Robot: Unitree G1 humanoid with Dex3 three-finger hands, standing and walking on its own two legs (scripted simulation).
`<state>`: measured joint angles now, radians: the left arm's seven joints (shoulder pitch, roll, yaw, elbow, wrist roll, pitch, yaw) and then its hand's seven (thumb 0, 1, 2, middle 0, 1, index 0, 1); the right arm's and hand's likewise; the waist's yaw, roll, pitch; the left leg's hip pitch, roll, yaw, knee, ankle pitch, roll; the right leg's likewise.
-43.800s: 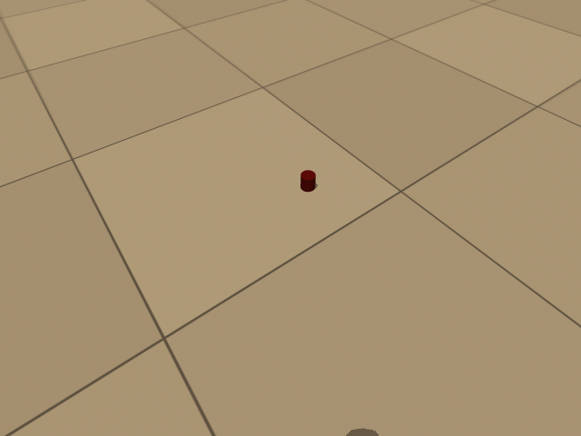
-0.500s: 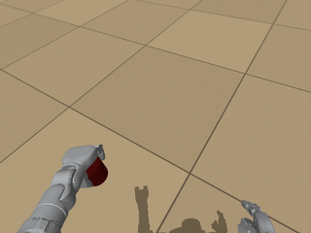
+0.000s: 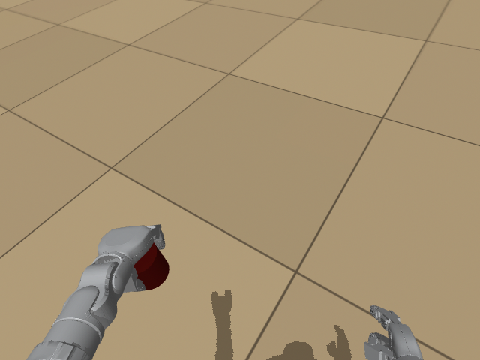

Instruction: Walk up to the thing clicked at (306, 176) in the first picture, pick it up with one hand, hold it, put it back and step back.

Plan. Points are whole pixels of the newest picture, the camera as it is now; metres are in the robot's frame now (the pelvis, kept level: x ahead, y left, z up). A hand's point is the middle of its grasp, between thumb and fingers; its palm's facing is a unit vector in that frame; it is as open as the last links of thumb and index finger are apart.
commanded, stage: hold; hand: left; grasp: from above
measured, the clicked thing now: (145, 264) +0.31 +0.22 -0.06
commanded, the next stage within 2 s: crouch in 0.32 s
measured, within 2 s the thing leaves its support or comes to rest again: neither
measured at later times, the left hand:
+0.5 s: hand (137, 263) +0.30 +0.22 -0.03, palm faces -0.44 -0.06 -0.90, open 10.1 cm
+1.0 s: hand (154, 279) +0.33 +0.24 -0.18, palm faces -0.41 +0.05 -0.91, open 10.1 cm
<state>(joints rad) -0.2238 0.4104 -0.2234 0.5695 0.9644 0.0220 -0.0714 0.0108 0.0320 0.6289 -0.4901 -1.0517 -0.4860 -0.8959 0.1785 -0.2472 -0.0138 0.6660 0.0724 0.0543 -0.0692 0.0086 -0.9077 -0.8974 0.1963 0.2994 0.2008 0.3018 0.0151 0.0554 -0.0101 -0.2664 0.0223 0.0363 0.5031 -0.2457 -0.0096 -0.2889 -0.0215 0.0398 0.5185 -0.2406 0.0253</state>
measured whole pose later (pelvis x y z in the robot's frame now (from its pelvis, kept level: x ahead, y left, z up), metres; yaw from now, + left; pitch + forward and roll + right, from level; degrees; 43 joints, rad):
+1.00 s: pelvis -0.03 +0.00 -0.09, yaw +1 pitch +19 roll -1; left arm -0.55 0.42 -0.14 1.10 1.17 -0.08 0.31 0.00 0.01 0.65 -0.51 -1.04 -0.50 -0.89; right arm 0.20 -0.28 -0.07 0.69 0.00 0.05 -0.02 0.00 -0.90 -0.90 0.20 0.30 0.20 0.30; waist -0.08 0.00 -0.12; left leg -1.01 0.03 -0.02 1.14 -0.46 -0.02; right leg -1.00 -0.01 0.00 1.12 -0.45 0.03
